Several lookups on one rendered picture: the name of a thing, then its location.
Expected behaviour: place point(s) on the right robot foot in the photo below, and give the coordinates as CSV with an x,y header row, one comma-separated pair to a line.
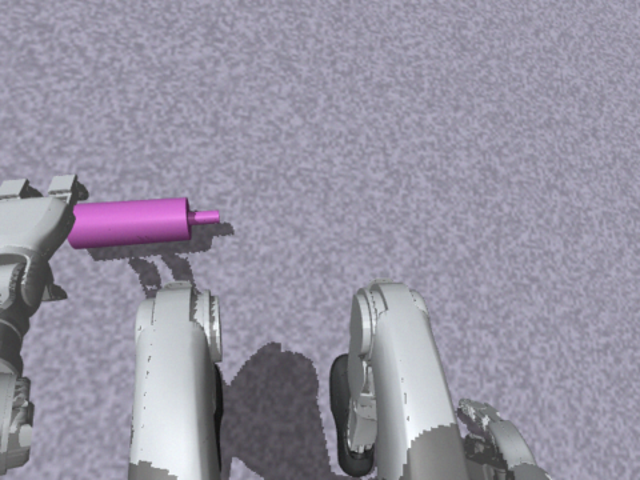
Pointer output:
x,y
352,463

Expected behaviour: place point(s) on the left robot arm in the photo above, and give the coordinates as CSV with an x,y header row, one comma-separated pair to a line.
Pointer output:
x,y
23,277

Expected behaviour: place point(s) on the bottle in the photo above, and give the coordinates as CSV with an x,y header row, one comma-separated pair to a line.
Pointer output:
x,y
119,223

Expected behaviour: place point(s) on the right robot hand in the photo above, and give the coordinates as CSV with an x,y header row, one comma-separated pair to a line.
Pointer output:
x,y
506,448

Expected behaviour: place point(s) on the right robot arm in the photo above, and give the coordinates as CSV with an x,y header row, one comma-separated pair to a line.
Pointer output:
x,y
527,472

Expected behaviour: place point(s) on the left robot hand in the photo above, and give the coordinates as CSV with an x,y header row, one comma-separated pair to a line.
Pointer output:
x,y
41,224

